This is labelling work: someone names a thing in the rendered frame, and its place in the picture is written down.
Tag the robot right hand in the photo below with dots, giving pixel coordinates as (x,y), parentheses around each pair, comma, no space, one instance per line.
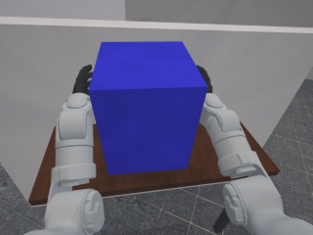
(206,79)

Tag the robot left hand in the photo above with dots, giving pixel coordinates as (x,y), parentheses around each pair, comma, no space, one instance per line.
(81,84)

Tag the table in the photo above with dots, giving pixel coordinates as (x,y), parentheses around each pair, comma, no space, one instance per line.
(202,169)

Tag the carton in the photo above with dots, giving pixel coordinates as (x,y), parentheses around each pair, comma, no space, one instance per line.
(147,98)

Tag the robot left upper arm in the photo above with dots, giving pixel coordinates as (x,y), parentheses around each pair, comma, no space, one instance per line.
(75,212)

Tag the right robot forearm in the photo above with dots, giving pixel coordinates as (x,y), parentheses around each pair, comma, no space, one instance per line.
(235,157)

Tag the left robot forearm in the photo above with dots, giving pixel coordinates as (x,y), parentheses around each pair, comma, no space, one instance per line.
(74,142)

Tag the robot right upper arm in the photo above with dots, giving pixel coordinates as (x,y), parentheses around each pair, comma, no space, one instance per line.
(254,203)

